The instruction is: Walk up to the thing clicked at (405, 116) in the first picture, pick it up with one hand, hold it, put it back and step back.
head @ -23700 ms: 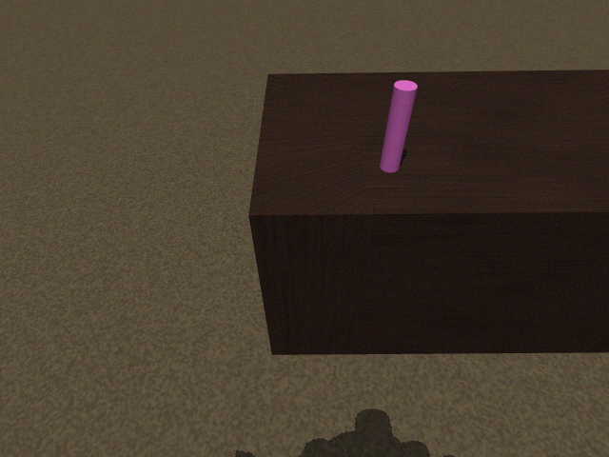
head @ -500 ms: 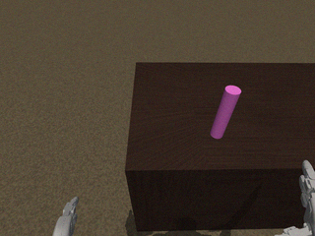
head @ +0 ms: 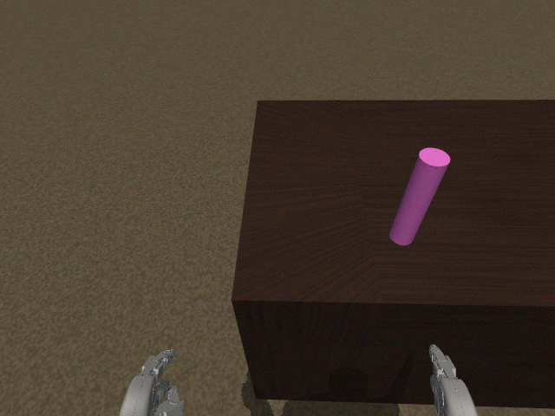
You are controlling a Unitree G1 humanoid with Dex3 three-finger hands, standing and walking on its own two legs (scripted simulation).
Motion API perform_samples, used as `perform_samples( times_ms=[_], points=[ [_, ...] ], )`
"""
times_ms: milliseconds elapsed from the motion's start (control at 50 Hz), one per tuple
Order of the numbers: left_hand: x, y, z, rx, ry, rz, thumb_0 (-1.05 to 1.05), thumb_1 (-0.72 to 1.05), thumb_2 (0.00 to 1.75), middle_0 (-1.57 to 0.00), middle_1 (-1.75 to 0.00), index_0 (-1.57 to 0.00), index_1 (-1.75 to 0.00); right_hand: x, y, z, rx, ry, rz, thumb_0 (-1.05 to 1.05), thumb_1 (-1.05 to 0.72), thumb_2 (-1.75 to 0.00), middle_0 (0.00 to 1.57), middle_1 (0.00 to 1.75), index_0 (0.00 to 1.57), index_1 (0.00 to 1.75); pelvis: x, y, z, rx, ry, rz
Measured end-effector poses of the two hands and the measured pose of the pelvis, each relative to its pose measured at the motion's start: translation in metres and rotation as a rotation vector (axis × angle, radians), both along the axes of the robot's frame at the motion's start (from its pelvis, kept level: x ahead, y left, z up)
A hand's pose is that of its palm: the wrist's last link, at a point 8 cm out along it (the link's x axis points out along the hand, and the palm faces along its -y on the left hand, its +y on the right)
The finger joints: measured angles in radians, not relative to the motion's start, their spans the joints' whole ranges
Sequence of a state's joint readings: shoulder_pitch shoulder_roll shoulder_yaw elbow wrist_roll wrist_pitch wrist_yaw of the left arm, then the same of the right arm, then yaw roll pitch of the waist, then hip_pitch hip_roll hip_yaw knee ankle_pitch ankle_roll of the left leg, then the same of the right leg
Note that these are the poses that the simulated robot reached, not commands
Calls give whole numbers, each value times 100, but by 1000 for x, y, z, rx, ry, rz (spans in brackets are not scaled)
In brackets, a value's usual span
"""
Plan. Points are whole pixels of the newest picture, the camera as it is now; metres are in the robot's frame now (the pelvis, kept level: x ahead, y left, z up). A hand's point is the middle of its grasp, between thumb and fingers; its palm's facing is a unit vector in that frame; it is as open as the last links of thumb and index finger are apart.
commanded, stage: home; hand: right
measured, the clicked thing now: (415, 201) +0.48 -0.22 +0.03
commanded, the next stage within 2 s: none
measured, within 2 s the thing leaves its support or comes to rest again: neither
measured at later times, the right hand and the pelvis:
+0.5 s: hand out of the picture +0.11 -0.25 -0.14, palm faces -0.06 +0.92 -0.38, open 17.4 cm; pelvis +0.01 -0.01 +0.00, yaw +1 degrees
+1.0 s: hand out of the picture +0.04 -0.28 -0.15, palm faces -0.09 +0.93 -0.35, open 17.4 cm; pelvis -0.02 -0.02 +0.00, yaw +2 degrees
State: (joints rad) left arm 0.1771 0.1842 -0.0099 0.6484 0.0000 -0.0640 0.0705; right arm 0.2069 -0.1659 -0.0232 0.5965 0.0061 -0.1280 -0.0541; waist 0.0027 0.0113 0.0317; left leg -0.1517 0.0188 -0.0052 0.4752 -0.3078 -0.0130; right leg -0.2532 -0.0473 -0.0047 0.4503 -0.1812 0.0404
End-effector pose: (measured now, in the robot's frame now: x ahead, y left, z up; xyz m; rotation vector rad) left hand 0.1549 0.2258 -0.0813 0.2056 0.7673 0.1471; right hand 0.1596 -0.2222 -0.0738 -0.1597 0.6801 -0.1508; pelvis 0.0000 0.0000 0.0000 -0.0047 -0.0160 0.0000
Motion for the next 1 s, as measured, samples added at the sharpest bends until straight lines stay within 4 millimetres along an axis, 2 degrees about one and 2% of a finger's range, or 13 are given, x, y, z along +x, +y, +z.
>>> perform_samples(
  times_ms=[100,260,320,480,600,780,1000],
  points=[
    [-11,5,-11,-4,75,8,1,89,90,-20,-30,-20,-30,1,-5,4,-21,-4,-22,-1,52,-6,6,6,6,5,3,-1,0,0,2,1],
    [-28,13,-24,2,181,38,1,90,90,-20,-30,-20,-30,-1,-5,-1,-27,42,-23,-1,53,-6,6,6,6,5,5,-2,0,-4,15,4],
    [-32,19,-28,20,209,-3,1,90,91,-20,-30,-21,-30,-4,-11,-10,-76,114,66,-1,53,-5,6,6,6,5,6,-2,-2,-1,17,7],
    [-59,53,-33,67,295,34,1,90,91,-20,-30,-21,-30,-47,-66,-25,-176,351,50,-1,54,-5,6,6,6,5,8,-5,-3,3,-19,18],
    [-87,68,-33,101,385,64,1,90,91,-20,-30,-20,-30,-82,-92,-27,-206,468,10,-1,53,-5,6,6,6,5,3,-9,0,5,-40,24],
    [-118,65,-34,104,470,81,1,90,91,-20,-30,-20,-30,-115,-101,-33,-192,563,1,-1,52,-6,6,6,6,5,-7,-17,4,7,-52,26],
    [-130,52,-34,89,485,93,1,90,90,-20,-30,-21,-30,-123,-100,-39,-163,575,14,0,52,-6,6,6,6,5,-15,-24,5,7,-55,28]
  ],
)
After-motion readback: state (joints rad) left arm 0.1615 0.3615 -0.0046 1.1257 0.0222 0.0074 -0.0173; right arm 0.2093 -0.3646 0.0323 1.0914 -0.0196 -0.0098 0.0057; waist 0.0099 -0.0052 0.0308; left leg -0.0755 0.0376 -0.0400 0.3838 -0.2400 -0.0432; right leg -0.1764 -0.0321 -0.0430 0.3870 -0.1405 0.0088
